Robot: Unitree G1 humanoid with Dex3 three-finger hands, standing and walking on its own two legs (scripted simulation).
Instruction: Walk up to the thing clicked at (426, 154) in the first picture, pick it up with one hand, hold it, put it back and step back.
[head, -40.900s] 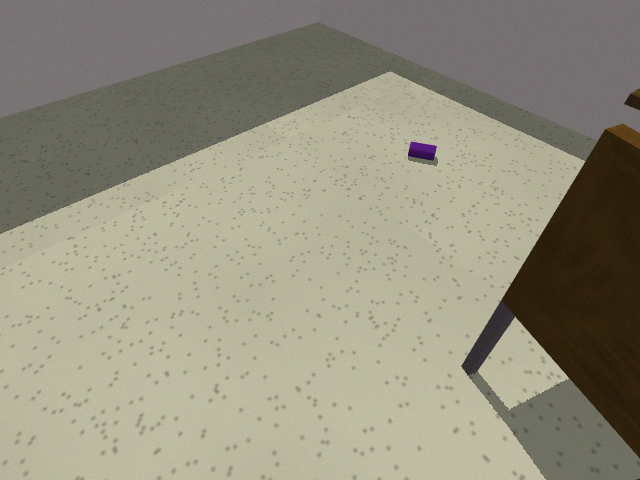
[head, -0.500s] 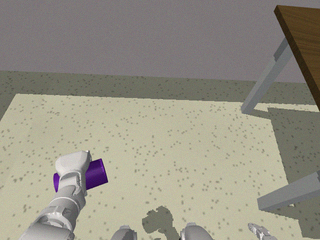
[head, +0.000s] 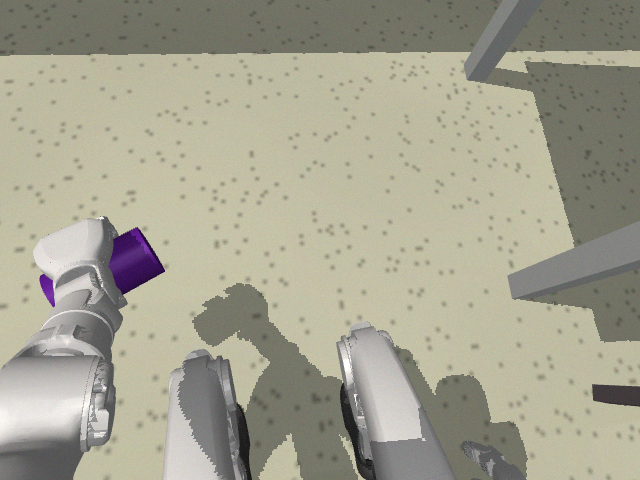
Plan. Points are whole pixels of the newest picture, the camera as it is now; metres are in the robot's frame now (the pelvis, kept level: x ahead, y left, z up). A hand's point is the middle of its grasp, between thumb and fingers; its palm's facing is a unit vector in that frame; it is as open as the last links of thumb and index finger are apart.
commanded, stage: crouch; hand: left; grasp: from above
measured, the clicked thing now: (106, 273) +0.43 +0.25 -0.18
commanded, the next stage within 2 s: lower in 0.98 s
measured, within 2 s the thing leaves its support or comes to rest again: neither
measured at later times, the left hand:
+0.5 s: hand (118, 277) +0.45 +0.27 -0.27, palm faces -0.42 -0.16 -0.89, open 10.4 cm
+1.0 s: hand (126, 277) +0.47 +0.28 -0.33, palm faces -0.40 -0.16 -0.90, open 10.3 cm
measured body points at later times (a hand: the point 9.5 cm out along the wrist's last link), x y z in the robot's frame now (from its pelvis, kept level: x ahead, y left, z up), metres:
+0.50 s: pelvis -0.01 +0.00 -0.10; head +0.24 +0.03 +0.28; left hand +0.47 +0.27 -0.22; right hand +0.05 -0.28 -0.22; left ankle +0.07 +0.13 -0.47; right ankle +0.07 -0.14 -0.47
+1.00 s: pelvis -0.01 +0.00 -0.16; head +0.23 +0.03 +0.21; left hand +0.48 +0.28 -0.28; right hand +0.00 -0.27 -0.28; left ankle +0.07 +0.13 -0.47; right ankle +0.07 -0.14 -0.47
